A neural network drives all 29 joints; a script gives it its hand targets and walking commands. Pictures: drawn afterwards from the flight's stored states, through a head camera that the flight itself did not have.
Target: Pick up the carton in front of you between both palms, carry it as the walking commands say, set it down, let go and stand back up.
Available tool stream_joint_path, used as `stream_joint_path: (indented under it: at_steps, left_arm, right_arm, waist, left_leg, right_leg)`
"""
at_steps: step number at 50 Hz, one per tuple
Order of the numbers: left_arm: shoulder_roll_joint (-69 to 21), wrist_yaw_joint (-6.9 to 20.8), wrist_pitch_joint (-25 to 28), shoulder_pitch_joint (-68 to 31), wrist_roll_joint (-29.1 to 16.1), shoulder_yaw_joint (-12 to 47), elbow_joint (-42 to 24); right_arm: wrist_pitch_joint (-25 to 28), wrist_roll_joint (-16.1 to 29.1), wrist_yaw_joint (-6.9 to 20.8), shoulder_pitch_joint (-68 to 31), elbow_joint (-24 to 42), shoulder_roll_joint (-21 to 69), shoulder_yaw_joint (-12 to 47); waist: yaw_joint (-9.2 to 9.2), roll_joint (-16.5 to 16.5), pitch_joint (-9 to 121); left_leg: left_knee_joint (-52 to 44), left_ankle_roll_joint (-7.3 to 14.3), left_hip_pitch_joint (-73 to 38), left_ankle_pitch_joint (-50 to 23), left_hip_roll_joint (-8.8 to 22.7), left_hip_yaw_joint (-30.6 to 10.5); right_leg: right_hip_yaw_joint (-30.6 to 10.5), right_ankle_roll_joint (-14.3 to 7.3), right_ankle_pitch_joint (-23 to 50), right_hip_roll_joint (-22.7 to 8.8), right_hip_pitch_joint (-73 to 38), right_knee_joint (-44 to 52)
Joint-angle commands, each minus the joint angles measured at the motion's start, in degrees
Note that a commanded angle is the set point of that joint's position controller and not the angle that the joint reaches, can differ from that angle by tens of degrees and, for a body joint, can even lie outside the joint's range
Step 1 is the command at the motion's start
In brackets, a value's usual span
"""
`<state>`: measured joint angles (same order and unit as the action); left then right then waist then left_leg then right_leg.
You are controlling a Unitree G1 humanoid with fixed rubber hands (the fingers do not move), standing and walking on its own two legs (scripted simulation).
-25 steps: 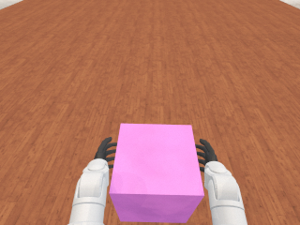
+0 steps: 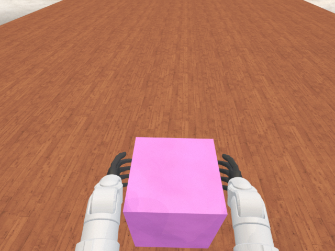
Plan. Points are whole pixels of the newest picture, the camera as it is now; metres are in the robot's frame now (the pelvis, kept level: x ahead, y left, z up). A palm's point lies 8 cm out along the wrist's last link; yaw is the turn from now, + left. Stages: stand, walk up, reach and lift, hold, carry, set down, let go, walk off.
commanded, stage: hold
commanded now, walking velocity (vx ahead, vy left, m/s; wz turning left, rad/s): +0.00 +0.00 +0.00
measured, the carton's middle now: (173, 194) +0.30 +0.00 -0.04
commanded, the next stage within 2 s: set down in 0.48 s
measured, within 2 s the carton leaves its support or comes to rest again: neither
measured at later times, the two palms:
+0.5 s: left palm (116, 175) +0.29 +0.14 +0.05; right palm (236, 176) +0.30 -0.15 +0.05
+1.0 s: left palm (130, 181) +0.36 +0.14 -0.07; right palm (225, 187) +0.35 -0.16 -0.08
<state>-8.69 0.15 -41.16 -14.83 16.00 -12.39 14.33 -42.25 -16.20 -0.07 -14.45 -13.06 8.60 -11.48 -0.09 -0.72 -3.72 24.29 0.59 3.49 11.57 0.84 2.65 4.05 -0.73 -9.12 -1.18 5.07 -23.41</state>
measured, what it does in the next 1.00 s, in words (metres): stands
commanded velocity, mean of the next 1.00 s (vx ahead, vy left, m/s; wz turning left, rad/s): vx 0.00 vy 0.00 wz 0.00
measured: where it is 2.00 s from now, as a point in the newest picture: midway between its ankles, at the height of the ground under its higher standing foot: outside the picture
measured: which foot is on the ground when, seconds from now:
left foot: down 0.00-1.00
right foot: down 0.00-1.00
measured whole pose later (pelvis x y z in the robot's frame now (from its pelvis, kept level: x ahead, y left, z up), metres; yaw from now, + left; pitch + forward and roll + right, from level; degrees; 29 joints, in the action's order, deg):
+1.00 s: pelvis +0.00 +0.01 -0.03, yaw +0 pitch +10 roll +0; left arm -12.0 0.1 -15.2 -30.3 21.3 -26.0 29.6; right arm -16.1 -22.0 3.1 -29.7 -28.2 9.6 -26.8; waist -1.7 -1.1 -8.6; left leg 40.9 1.1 34.0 16.9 -0.8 1.2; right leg 0.9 -0.4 -14.3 -0.7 35.8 -40.2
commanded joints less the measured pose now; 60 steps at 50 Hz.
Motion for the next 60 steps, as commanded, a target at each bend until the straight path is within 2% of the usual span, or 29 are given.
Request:
stream_joint_path:
  at_steps: [1, 9, 16, 22, 28, 31, 36, 40, 43, 46, 50, 55, 58, 60]
  left_arm:
    - [-53.5, 14.2, 2.3, -26.8, -13.6, 27.9, -1.5]
    - [-55.1, 15.9, 2.9, -30.9, -13.2, 26.1, 2.4]
    - [-55.2, 16.5, 2.7, -33.0, -12.8, 24.8, 4.6]
    - [-55.0, 15.9, 2.3, -32.0, -12.6, 24.5, 4.2]
    - [-54.6, 14.8, 2.3, -30.4, -12.9, 25.1, 2.0]
    - [-54.1, 14.3, 3.2, -31.4, -11.5, 23.0, 3.8]
    - [-52.3, 13.5, 7.5, -36.9, -6.2, 15.0, 12.4]
    - [-46.3, 11.4, 13.1, -38.1, -0.2, 7.2, 17.2]
    - [-40.9, 10.0, 18.6, -36.5, 2.1, 4.3, 18.7]
    - [-40.8, 9.3, 24.8, -36.4, 1.2, 6.2, 18.7]
    - [-44.1, 8.5, 31.8, -39.3, -2.4, 13.2, 18.9]
    - [-45.0, 6.9, 36.5, -44.5, -7.0, 22.7, 15.8]
    - [-44.6, 5.6, 36.4, -46.8, -8.3, 24.8, 14.8]
    - [-45.1, 5.5, 35.2, -49.0, -8.2, 24.7, 15.1]
  right_arm:
    - [2.6, 14.1, 14.3, -27.5, 2.1, 53.6, 28.8]
    - [2.8, 14.0, 16.0, -31.0, -2.2, 55.5, 27.2]
    - [2.7, 13.5, 16.1, -32.4, -5.3, 55.7, 25.2]
    - [2.4, 13.4, 15.8, -32.2, -4.8, 55.4, 25.1]
    - [2.7, 13.3, 14.9, -30.4, -2.3, 54.4, 25.5]
    - [3.8, 11.6, 14.5, -31.3, -4.1, 53.0, 22.7]
    - [8.4, 5.7, 14.0, -36.9, -11.9, 49.7, 13.7]
    - [13.8, -0.2, 12.7, -38.4, -16.2, 42.9, 5.7]
    - [19.3, -2.7, 11.8, -36.5, -17.7, 37.7, 2.5]
    - [25.3, -1.6, 11.7, -36.9, -17.8, 37.7, 4.9]
    - [32.2, 2.0, 11.9, -40.3, -18.7, 40.6, 11.6]
    - [36.9, 6.5, 11.3, -45.1, -15.5, 42.3, 19.9]
    - [36.7, 8.5, 11.0, -47.7, -13.9, 42.1, 22.3]
    - [35.4, 8.5, 11.1, -49.1, -14.9, 42.3, 21.4]
  waist:
    - [0.28, 0.4, 11.8]
    - [0.08, 1.3, 11.3]
    - [-0.06, 1.3, 10.3]
    - [0.28, 0.7, 10.7]
    - [0.1, 0.9, 13.0]
    - [-0.11, 0.7, 11.6]
    - [-1.17, 0.3, 8.7]
    - [-1.51, 0.2, 8.4]
    - [-1.5, 0.1, 11.2]
    - [-1.27, -0.1, 18.2]
    - [-1.84, 0.3, 31.2]
    - [-2.88, 1.4, 51.9]
    - [-2.28, 0.4, 59.1]
    - [-2.57, -0.2, 59.1]
  left_leg:
    - [-6.3, 2.0, 6.2, 4.5, -3.9, -8.1]
    - [-5.7, 2.1, 6.6, 8.5, -4.0, -7.5]
    - [-5.2, 1.9, 7.1, 8.6, -4.1, -7.5]
    - [-5.8, 1.9, 6.6, 5.3, -4.1, -7.6]
    - [-5.5, 1.5, 3.6, -1.5, -4.4, -8.1]
    - [-5.0, 1.3, 4.0, -1.4, -4.5, -8.1]
    - [-2.0, 1.3, 8.5, 1.6, -4.8, -8.0]
    - [2.4, 1.1, 14.3, -1.1, -5.4, -7.7]
    - [6.2, 0.7, 18.7, -4.3, -6.2, -7.0]
    - [10.8, -0.1, 21.7, -8.9, -7.1, -6.8]
    - [17.4, -0.9, 25.4, -15.3, -7.9, -7.3]
    - [27.3, -1.2, 29.3, -23.9, -8.5, -7.7]
    - [31.6, -1.6, 32.0, -23.4, -8.7, -7.3]
    - [33.4, -1.9, 37.6, -17.3, -9.1, -6.6]
  right_leg:
    - [-8.8, -1.1, -4.1, 4.6, -6.7, 3.3]
    - [-9.5, -0.8, -10.8, 3.5, -5.3, 4.7]
    - [-10.1, -0.9, -12.1, 3.0, -5.4, 5.2]
    - [-9.7, -0.5, -6.4, 3.5, -7.0, 4.7]
    - [-9.8, -0.3, 2.4, 3.9, -8.4, 3.9]
    - [-9.6, -0.6, 2.2, 4.1, -7.2, 3.1]
    - [-8.7, -1.2, -1.0, 4.8, -2.3, 0.0]
    - [-8.1, -0.9, 1.9, 5.4, 4.4, -5.0]
    - [-7.6, -0.6, 5.8, 6.1, 9.5, -8.9]
    - [-7.3, -0.3, 10.4, 7.0, 13.8, -13.5]
    - [-6.8, 0.3, 16.4, 7.9, 19.1, -20.4]
    - [-6.6, 1.3, 23.4, 8.4, 26.5, -29.5]
    - [-5.9, 1.8, 20.5, 9.1, 33.2, -33.5]
    - [-5.8, 1.7, 15.6, 9.3, 36.9, -35.3]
